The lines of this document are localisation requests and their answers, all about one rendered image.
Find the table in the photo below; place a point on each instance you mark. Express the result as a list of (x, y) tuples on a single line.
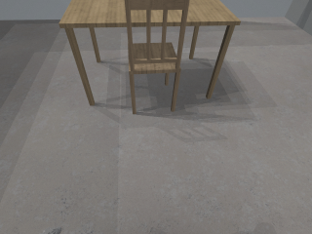
[(112, 13)]

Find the chair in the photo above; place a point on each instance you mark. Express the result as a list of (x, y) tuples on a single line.
[(154, 58)]

